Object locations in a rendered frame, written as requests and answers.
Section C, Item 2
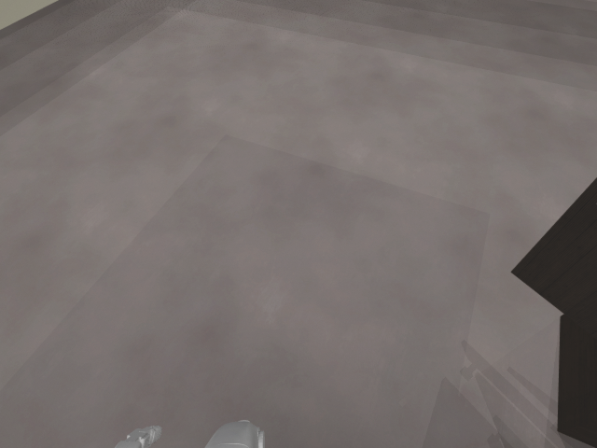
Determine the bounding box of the left robot hand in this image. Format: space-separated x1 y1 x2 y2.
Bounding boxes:
115 426 162 448

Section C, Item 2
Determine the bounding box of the cupboard door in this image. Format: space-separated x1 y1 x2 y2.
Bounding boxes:
511 178 597 339

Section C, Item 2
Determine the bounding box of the left robot thigh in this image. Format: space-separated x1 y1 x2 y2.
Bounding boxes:
205 421 265 448

